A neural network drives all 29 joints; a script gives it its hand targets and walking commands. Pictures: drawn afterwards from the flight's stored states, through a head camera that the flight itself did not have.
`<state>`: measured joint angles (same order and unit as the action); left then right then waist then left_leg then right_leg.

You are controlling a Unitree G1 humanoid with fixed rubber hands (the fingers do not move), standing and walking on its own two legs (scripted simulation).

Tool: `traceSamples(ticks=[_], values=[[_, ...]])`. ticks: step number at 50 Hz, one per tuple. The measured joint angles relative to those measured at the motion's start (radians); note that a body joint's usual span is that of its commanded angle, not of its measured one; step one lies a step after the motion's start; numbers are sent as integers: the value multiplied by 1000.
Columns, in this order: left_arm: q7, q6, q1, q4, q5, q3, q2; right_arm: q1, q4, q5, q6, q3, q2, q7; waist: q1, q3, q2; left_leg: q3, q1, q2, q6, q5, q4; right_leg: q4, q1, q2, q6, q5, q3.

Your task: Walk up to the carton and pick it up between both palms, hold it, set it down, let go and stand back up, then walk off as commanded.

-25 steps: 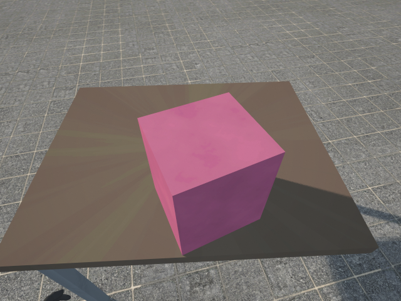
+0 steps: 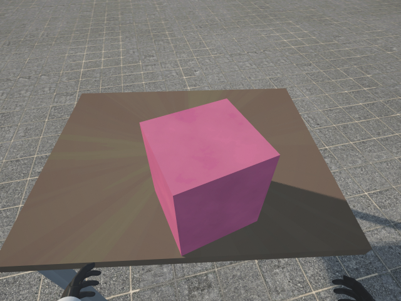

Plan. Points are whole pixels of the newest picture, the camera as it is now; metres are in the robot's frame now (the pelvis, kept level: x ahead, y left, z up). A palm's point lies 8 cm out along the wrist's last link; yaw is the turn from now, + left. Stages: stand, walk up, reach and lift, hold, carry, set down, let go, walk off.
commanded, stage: reach and lift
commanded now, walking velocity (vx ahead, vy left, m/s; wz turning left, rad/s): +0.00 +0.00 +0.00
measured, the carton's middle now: (204, 176) +0.40 +0.01 +0.03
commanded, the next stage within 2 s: none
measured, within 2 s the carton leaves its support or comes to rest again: neither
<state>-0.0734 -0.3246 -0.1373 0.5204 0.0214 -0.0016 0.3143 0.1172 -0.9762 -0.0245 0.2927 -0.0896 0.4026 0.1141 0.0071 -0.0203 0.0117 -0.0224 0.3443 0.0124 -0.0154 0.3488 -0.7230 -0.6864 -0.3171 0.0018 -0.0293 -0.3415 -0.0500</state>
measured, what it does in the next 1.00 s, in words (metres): stands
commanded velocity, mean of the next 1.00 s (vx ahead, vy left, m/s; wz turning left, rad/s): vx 0.00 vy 0.00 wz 0.00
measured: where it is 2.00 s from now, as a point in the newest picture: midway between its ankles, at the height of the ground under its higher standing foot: outside the picture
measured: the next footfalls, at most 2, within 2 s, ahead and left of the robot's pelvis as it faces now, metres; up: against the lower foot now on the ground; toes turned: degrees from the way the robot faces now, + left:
none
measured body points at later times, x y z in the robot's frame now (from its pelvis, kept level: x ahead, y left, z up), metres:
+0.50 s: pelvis -0.02 -0.04 +0.02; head -0.05 -0.06 +0.46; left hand +0.16 +0.23 -0.03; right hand +0.19 -0.31 -0.04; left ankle +0.02 +0.11 -0.72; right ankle +0.02 -0.15 -0.72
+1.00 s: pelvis +0.01 -0.03 +0.02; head -0.01 -0.03 +0.47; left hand +0.17 +0.20 -0.02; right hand +0.23 -0.30 +0.00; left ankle +0.02 +0.11 -0.72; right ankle +0.02 -0.14 -0.72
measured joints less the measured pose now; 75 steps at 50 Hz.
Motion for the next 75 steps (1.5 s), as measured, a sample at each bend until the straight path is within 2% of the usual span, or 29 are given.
traceSamples(ticks=[7,12,23,28,36,46,60,67,75], values=[[-10,71,-5,-3,0,0,0,0,15,10,-13,0,12,19,-12,12,0,0,-66,-3,13,-70,120,68,41,0,16,46,0],[-10,121,-6,-3,0,0,-2,3,95,22,-25,0,-4,19,-17,15,0,0,-100,-3,15,-107,180,82,53,0,29,61,0],[-10,193,-10,-3,0,1,-33,12,253,81,-74,0,-70,14,-64,12,-26,0,-136,-3,15,-147,244,86,60,1,51,72,0],[-12,241,-22,-3,-8,1,-37,16,278,93,-80,0,-79,14,-68,18,-34,0,-137,-4,17,-148,253,101,64,0,50,77,0],[-47,309,-57,-22,-16,1,-81,20,278,172,-79,0,-78,23,-68,30,-34,0,-142,-7,35,-159,287,161,81,0,43,97,0],[-103,396,-125,-118,-27,1,-168,20,278,287,5,24,-53,72,-84,47,-36,0,-144,-8,38,-159,314,201,89,0,41,102,0],[-124,447,-221,-263,-27,1,-254,25,278,413,77,97,37,123,-84,76,-36,0,-154,-13,41,-163,337,217,95,4,40,104,0],[-145,449,-221,-317,-27,1,-272,25,278,443,87,104,39,136,-84,89,-36,0,-154,-15,42,-163,334,217,96,7,42,106,0],[-171,421,-206,-321,-27,1,-294,25,313,456,82,108,39,146,-86,98,-36,0,-154,-15,42,-163,333,217,96,7,43,107,0]])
